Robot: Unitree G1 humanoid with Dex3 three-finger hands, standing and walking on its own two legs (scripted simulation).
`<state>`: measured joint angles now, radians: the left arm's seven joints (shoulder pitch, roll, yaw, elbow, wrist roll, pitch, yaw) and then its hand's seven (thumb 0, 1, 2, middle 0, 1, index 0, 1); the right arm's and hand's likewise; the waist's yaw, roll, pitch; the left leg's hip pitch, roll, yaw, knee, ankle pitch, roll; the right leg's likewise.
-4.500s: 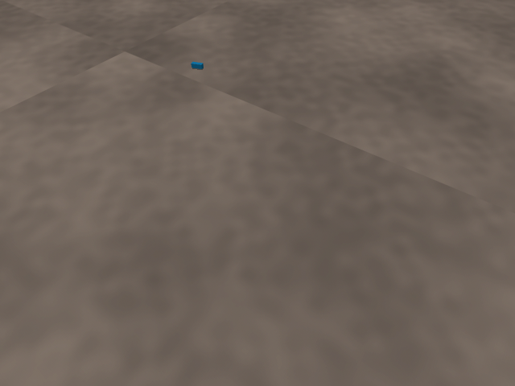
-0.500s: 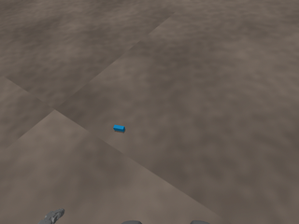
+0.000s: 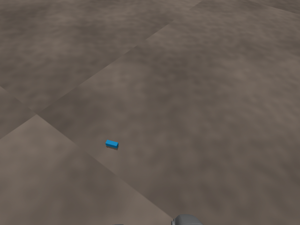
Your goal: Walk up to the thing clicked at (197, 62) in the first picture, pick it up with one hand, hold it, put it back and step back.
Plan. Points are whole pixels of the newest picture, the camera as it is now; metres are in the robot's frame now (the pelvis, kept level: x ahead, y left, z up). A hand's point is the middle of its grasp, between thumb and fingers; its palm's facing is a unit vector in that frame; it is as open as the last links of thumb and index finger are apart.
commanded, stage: walk up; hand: left
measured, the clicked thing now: (112, 144) +0.74 +0.26 -0.75
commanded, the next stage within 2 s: none
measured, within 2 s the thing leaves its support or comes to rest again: neither
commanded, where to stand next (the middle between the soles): +0.35 +0.02 m, yaw -3 degrees
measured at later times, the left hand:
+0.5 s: hand (63, 193) +0.22 +0.26 -0.11, palm faces -0.04 -0.89 -0.45, open 7.4 cm
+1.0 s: hand (54, 165) +0.32 +0.34 -0.16, palm faces -0.09 -0.93 -0.34, open 7.4 cm
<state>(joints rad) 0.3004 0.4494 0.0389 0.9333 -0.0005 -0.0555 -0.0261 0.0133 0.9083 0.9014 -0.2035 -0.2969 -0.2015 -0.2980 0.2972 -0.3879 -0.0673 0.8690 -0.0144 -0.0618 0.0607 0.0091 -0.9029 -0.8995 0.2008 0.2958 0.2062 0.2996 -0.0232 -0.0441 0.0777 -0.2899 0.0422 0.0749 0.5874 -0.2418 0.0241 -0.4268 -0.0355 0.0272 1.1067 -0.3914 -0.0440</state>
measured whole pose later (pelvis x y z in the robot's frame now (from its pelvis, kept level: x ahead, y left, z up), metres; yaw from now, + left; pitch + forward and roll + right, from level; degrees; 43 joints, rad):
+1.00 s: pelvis +0.26 +0.07 +0.00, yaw -2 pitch -3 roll -1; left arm 0.27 0.43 0.03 0.90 0.00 -0.03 -0.01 0.01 0.91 0.90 -0.20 -0.30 -0.20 -0.30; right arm 0.26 -0.37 -0.03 0.86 -0.01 -0.05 0.02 0.01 -0.90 -0.90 0.20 0.30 0.21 0.30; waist -0.01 -0.06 0.13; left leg -0.29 0.03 0.07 0.58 -0.24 0.03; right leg -0.46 -0.04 0.03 0.98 -0.39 -0.02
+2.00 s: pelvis +0.29 +0.05 +0.02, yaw -4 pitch -2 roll +0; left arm 0.06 0.35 0.01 1.16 0.01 0.00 -0.03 0.01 0.91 0.90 -0.20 -0.30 -0.20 -0.30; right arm 0.08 -0.36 0.00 1.15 -0.01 -0.04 0.00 0.01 -0.90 -0.90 0.20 0.30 0.21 0.30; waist 0.00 0.00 0.04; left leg -0.14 0.03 0.07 0.35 -0.17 0.00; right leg -0.14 -0.02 -0.03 0.35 -0.18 0.01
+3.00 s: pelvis +0.30 +0.05 +0.02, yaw -3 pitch -2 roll +0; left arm 0.08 0.34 0.01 1.15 0.01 -0.01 -0.01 0.01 0.91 0.90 -0.20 -0.30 -0.20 -0.30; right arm 0.09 -0.35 0.00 1.16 -0.01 -0.02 0.00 0.01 -0.90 -0.90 0.20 0.30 0.21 0.30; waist -0.01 0.01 0.05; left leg -0.10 0.02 0.07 0.30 -0.16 0.00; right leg -0.10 -0.02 -0.03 0.31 -0.17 0.01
